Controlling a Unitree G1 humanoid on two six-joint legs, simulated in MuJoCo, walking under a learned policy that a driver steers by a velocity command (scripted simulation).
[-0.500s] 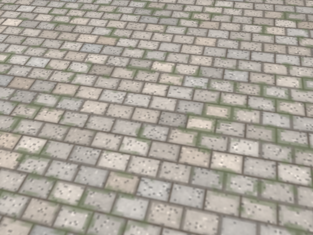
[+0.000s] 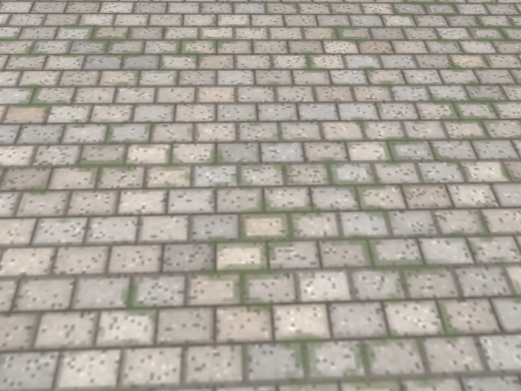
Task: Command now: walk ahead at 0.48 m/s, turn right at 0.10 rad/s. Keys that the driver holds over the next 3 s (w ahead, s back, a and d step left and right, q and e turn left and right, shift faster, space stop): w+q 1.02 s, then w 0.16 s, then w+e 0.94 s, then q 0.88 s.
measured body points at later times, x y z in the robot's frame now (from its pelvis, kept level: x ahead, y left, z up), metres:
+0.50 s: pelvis +0.27 -0.02 +0.00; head +0.29 -0.02 +0.45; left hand +0.21 +0.23 -0.14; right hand +0.45 -0.25 -0.13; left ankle +0.36 +0.14 -0.68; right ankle +0.21 -0.11 -0.75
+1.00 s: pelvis +0.52 +0.09 +0.00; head +0.54 +0.12 +0.45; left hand +0.54 +0.39 -0.12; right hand +0.66 -0.15 -0.12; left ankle +0.46 +0.11 -0.75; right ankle +0.72 -0.01 -0.68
